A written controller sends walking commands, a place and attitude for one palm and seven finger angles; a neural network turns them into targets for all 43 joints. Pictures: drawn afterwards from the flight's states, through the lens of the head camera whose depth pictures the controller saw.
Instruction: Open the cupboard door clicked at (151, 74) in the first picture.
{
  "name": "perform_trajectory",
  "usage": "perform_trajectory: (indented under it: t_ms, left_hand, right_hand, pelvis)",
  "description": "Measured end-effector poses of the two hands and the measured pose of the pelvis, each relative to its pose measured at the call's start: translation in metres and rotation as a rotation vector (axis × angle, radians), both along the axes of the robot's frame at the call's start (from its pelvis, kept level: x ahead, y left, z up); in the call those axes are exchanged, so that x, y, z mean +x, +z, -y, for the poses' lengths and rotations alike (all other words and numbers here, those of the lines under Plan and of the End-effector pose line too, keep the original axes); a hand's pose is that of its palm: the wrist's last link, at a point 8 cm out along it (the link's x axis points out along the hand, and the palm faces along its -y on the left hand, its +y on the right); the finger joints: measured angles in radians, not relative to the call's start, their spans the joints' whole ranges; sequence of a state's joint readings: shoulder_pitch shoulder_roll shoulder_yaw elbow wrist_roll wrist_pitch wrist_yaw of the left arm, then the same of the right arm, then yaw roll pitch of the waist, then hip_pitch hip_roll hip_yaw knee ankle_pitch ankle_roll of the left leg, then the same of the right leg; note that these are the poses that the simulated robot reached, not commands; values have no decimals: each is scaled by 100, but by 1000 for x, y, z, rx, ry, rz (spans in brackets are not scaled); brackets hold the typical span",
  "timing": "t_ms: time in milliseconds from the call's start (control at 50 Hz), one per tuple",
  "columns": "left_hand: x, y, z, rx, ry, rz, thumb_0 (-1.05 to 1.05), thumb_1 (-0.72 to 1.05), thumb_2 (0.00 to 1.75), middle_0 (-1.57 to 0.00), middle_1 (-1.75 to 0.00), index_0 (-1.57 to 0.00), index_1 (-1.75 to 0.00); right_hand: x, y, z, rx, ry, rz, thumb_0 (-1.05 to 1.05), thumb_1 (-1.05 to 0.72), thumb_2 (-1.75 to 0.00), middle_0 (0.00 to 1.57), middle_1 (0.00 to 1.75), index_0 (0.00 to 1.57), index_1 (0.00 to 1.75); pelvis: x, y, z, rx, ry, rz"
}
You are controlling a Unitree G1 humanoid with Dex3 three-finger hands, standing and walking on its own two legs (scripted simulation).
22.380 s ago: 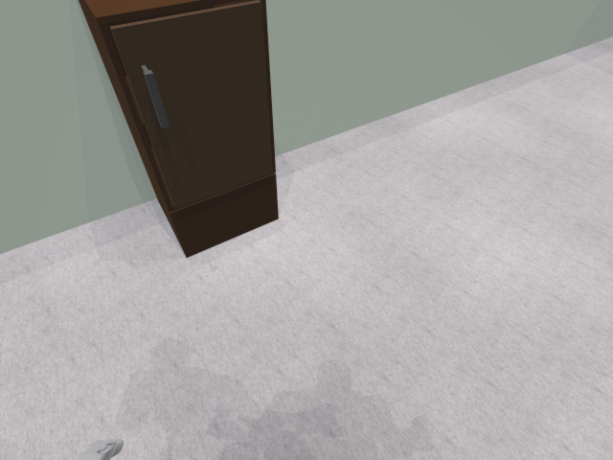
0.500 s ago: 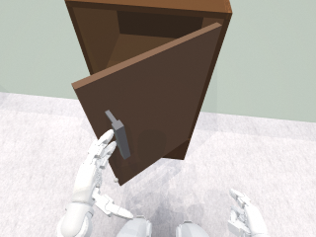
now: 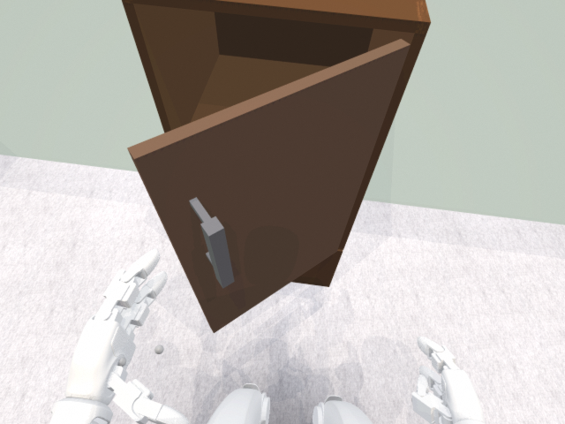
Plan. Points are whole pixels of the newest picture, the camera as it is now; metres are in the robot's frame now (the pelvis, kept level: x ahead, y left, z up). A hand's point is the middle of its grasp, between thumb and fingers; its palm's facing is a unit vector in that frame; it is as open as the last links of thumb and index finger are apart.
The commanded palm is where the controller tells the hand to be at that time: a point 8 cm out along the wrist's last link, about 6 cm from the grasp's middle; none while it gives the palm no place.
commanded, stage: slide the hand sideways off the handle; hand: left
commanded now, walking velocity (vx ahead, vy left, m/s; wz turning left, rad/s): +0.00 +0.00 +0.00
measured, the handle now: (212, 245) +0.34 +0.13 +0.05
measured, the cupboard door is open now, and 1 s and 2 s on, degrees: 43 43 43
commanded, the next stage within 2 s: draw the hand back to the body in 0.12 s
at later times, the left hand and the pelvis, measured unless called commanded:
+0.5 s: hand (119, 355) +0.18 +0.19 +0.10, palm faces -0.02 -1.00 -0.08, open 16.3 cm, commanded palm +0.16 +0.25 +0.11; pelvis -0.01 -0.01 +0.02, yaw +1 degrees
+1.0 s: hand (34, 325) +0.19 +0.24 +0.16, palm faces +0.30 -0.88 -0.38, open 14.1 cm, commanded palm +0.15 +0.28 +0.20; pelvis +0.02 +0.00 +0.08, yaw +1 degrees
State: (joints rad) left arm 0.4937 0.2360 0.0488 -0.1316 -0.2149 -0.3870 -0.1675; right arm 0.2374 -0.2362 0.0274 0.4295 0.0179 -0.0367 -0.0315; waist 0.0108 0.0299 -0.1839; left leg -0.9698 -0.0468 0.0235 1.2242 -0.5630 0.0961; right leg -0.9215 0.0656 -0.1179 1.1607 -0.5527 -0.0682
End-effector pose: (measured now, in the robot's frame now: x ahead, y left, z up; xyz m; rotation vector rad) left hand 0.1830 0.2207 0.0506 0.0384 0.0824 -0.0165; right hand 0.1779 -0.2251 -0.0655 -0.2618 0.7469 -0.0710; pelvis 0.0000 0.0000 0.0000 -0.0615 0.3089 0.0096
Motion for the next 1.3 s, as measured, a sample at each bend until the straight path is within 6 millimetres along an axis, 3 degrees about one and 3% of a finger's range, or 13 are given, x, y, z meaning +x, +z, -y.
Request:
perform_trajectory:
  t_ms: [120, 300, 480, 620, 740, 820, 960, 1160, 1300]
  left_hand:
    - [-11, -7, -10, 1, -13, -39, -1, -50, 30, -15, -30, -15, -30]
    - [-15, 4, -14, -3, -20, 23, -1, -50, 30, -15, -30, -15, -30]
    - [-19, 52, -18, 42, -10, 38, -1, -50, 30, -15, -30, -15, -30]
    - [-20, 64, -26, 41, 14, 3, -1, -50, 30, -15, -30, -15, -30]
    - [-19, 91, -31, 57, 5, 57, -1, -47, 32, -15, -30, -16, -30]
    - [-20, 110, -43, 217, 145, 11, -1, -39, 35, -16, -30, -16, -30]
    - [-29, 127, -54, 327, 316, -74, 0, -19, 44, -16, -30, -17, -30]
    - [-15, 177, -67, 397, 395, 52, 0, 15, 58, -18, -30, -18, -30]
    - [-8, 199, -74, 421, 409, 111, 1, 39, 68, -19, -30, -19, -30]
  right_hand:
    - [3, 2, 8, -15, -12, 28, 1, -91, -90, 20, 30, 20, 30]
    - [1, 3, 9, -11, -2, 72, 1, -91, -90, 20, 30, 20, 30]
    - [-13, 24, 2, 38, -33, 84, 2, -91, -90, 20, 30, 20, 30]
    - [-16, 42, 6, 25, -30, 115, 2, -90, -90, 20, 30, 20, 30]
    - [-10, 58, 12, 11, -35, 148, 2, -90, -90, 20, 30, 20, 30]
    - [-3, 67, 11, 0, -54, 140, 2, -91, -90, 20, 30, 20, 30]
    - [10, 75, -2, 16, -42, 109, 2, -91, -90, 20, 30, 20, 30]
    - [30, 84, -23, 50, 31, 106, 2, -91, -90, 20, 30, 20, 30]
    - [36, 92, -22, 58, 47, 105, 2, -90, -90, 20, 30, 20, 30]
  pelvis:
    - [-2, -3, 5, -4, 2, 0]
    - [-10, -6, 8, -11, 7, 11]
    - [-9, 18, 8, -4, 11, 76]
    - [-6, 32, 8, -1, 15, 115]
    - [2, 43, 8, 0, 16, 150]
    - [8, 54, 6, 9, 7, 177]
    - [19, 72, -1, 20, 8, 221]
    - [30, 89, -6, 35, 16, 287]
    - [34, 96, -3, 41, 7, 321]
